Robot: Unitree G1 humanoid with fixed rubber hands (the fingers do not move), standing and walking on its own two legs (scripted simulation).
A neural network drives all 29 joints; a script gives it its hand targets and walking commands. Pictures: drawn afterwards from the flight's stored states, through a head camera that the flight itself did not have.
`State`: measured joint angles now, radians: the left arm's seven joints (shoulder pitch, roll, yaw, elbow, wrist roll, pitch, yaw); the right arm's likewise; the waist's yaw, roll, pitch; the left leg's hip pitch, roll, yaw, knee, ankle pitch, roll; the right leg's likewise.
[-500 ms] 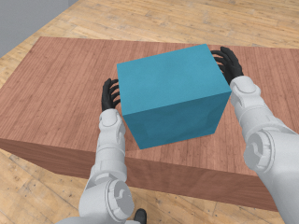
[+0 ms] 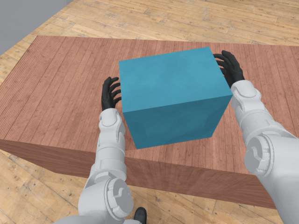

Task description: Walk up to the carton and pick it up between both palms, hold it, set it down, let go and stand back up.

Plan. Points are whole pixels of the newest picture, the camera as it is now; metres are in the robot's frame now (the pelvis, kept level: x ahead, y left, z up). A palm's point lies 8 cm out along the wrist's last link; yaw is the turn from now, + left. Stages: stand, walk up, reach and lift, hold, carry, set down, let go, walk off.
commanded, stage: set down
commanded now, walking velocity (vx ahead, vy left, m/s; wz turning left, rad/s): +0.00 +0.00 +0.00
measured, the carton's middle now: (169, 102) +0.43 +0.08 +0.00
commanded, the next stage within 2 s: none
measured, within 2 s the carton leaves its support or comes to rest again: neither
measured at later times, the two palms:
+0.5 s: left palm (103, 106) +0.36 +0.25 +0.04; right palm (231, 80) +0.50 -0.08 +0.06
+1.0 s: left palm (98, 123) +0.31 +0.26 +0.02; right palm (251, 93) +0.47 -0.14 +0.06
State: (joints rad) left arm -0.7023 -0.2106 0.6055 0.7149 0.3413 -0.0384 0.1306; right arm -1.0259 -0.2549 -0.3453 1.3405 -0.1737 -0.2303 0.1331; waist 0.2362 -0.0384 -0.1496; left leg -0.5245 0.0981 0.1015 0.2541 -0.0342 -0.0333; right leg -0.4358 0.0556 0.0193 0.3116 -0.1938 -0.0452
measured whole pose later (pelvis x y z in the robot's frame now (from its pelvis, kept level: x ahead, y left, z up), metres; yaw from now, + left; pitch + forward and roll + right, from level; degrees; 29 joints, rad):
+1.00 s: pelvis -0.04 +0.00 -0.02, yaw +2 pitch +23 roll -2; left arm -0.67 0.01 0.15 0.82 -0.09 -0.01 0.24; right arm -1.03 -0.52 0.22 1.46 0.44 -0.22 0.25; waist 0.26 -0.03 -0.24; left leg -0.81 0.12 0.03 0.50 -0.08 -0.05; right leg -0.68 0.08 -0.05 0.51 -0.24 -0.05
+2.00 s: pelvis -0.03 +0.01 -0.01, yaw +2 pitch +13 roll -1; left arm -0.15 -0.04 0.08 0.26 -0.06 0.07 0.27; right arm -0.54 -0.57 0.22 1.15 0.53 -0.38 0.36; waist 0.16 -0.01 -0.09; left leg -0.57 0.10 0.04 0.45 -0.11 -0.04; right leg -0.43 0.06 -0.03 0.44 -0.25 -0.04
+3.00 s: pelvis -0.02 +0.01 +0.00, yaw +2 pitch +3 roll +0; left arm 0.38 -0.09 -0.01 -0.10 0.03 0.08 0.31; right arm 0.02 -0.61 0.12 0.80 0.54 -0.37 0.42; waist 0.04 -0.04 -0.05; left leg -0.33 0.08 0.05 0.43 -0.14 -0.04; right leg -0.21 0.04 -0.02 0.46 -0.30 -0.05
